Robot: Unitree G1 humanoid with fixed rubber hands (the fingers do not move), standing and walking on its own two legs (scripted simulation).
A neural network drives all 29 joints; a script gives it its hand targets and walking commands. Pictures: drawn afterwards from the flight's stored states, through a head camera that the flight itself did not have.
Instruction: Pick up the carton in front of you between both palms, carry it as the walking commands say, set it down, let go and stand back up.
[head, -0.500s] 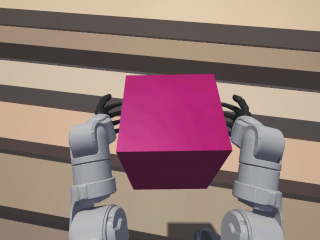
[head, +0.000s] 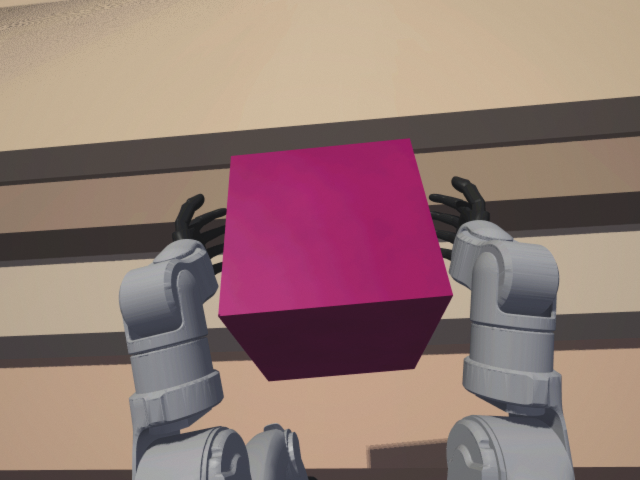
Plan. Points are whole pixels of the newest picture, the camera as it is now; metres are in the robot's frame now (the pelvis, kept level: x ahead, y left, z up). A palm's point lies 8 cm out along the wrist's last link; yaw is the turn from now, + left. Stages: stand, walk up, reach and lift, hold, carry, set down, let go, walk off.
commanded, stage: carry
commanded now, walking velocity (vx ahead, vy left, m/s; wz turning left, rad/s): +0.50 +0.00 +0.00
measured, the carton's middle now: (331, 272) +0.37 -0.01 +0.10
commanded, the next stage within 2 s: none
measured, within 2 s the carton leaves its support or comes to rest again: neither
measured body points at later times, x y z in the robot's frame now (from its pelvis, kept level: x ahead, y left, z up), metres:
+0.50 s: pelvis +0.30 -0.08 +0.12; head +0.29 -0.06 +0.57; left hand +0.66 +0.10 +0.28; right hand +0.66 -0.21 +0.29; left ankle +0.16 +0.09 -0.62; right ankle +0.48 -0.19 -0.47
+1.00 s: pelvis +0.59 -0.11 +0.25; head +0.57 -0.15 +0.70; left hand +0.94 +0.04 +0.43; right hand +0.95 -0.27 +0.41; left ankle +0.77 +0.00 -0.27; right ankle +0.47 -0.19 -0.50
